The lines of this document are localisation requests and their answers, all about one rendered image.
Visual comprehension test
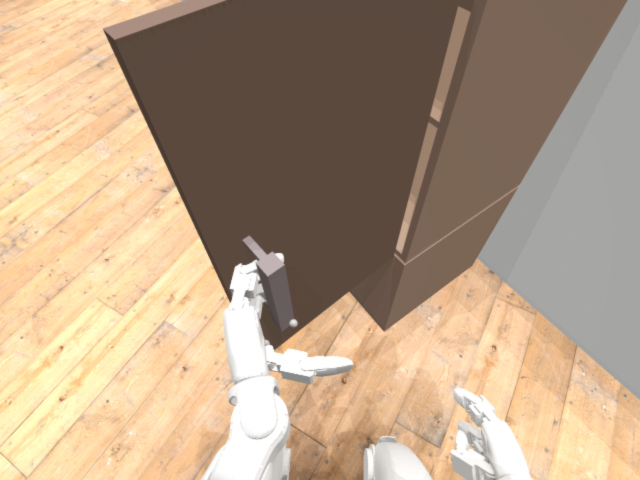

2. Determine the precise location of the robot right shin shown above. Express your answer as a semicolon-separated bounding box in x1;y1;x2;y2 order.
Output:
377;436;397;444

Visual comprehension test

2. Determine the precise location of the right robot hand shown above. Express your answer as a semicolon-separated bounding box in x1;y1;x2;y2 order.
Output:
451;387;531;480

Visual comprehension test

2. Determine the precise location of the right robot thigh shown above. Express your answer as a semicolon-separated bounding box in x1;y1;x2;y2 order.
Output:
363;442;433;480

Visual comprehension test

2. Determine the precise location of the cupboard door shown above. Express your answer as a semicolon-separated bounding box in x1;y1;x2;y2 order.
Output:
103;0;460;350

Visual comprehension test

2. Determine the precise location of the robot left forearm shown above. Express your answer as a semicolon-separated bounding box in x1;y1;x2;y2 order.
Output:
201;375;291;480

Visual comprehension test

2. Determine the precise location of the left robot hand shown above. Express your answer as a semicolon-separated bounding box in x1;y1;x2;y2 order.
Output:
223;253;354;385

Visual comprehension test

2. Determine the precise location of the handle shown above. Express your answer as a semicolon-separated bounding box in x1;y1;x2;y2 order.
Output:
242;235;294;332

